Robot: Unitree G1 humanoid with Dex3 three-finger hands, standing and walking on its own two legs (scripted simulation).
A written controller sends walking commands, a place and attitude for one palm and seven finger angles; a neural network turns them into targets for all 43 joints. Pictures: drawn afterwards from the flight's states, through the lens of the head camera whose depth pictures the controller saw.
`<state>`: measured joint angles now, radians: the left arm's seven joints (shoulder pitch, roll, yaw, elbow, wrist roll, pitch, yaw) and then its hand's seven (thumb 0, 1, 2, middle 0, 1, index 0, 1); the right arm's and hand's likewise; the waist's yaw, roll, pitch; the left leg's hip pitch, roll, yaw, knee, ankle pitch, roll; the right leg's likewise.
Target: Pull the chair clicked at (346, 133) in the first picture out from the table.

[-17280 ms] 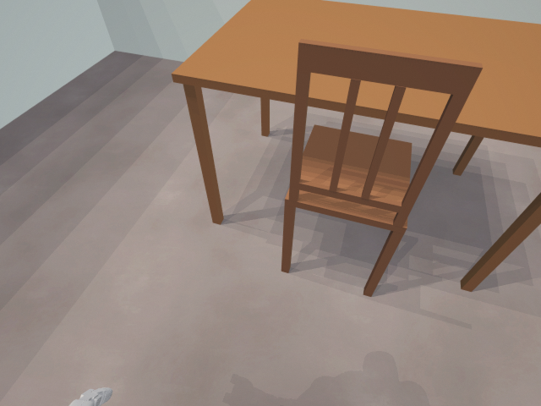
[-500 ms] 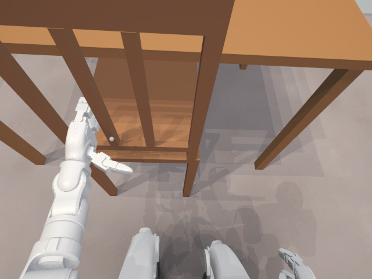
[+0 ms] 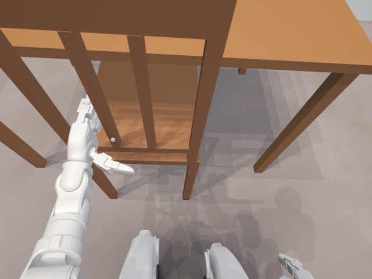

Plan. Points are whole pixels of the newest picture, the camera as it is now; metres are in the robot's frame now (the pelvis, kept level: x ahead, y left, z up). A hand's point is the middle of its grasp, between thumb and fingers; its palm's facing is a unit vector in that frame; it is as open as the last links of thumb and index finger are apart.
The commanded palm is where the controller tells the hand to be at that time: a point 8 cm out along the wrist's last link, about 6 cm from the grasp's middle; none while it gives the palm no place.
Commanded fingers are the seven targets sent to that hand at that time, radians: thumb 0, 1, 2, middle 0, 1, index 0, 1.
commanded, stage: hook a spindle and tug to test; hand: left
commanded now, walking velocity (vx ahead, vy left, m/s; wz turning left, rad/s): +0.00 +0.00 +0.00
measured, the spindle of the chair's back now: (100, 104) +0.46 +0.18 +0.07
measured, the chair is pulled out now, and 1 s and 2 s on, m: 0.00 0.01 0.07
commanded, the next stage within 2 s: step backward, pulling the chair out in 1.60 s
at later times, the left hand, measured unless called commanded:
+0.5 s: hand (113, 136) +0.41 +0.16 +0.03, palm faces +0.01 -1.00 -0.03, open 15.1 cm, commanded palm +0.38 +0.20 +0.03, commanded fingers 0.00 -0.16 0.44 -0.43 -1.23 -0.43 -1.23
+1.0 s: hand (115, 132) +0.42 +0.16 +0.03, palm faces -0.01 -1.00 -0.01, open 5.6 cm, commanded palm +0.38 +0.19 +0.03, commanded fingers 0.00 0.90 0.90 -0.50 -1.45 -0.50 -1.45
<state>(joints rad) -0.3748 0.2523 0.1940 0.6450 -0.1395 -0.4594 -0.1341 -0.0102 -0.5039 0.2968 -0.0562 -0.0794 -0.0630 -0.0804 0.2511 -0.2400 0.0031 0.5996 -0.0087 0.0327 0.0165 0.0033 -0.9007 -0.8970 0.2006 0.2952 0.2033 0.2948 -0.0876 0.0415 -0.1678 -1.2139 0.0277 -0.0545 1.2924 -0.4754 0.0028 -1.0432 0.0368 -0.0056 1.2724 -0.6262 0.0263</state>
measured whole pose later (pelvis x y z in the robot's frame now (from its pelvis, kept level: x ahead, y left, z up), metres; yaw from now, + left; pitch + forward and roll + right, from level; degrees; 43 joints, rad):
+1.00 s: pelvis +0.02 +0.00 +0.00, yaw +0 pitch +24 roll -4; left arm -0.36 0.24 0.18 0.60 -0.15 -0.43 -0.12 0.01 0.67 0.80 -0.42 -1.38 -0.43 -1.40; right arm 0.24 -0.23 -0.01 0.58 -0.01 0.06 0.03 0.00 -0.90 -0.90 0.20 0.30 0.20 0.29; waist -0.08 0.04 -0.17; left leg -1.20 0.03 -0.05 1.28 -0.50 0.01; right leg -1.03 0.03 0.00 1.25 -0.64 0.03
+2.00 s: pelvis +0.02 +0.01 +0.10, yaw -1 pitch +9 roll -2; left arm -0.25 0.18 0.03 0.75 -0.08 -0.15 0.08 0.07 0.71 0.80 -0.34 -1.16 -0.46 -1.45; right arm 0.27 -0.23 0.03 0.57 0.05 0.15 -0.09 0.00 -0.90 -0.90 0.20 0.30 0.20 0.29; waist -0.07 0.03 -0.04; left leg -0.61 0.03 0.01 0.76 -0.31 0.02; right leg -0.47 0.02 0.05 0.71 -0.40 0.04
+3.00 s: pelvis -0.08 -0.01 +0.11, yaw -4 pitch +1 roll -1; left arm -0.25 0.17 0.07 0.81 -0.06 -0.24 0.11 0.06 0.65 0.82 -0.36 -1.22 -0.50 -1.45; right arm 0.19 -0.22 0.00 0.71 0.02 0.01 -0.09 0.00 -0.90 -0.90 0.20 0.30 0.21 0.30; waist -0.05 0.04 0.16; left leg -0.55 0.03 -0.02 0.88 -0.39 -0.03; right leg -0.39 0.00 -0.02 0.63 -0.26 0.00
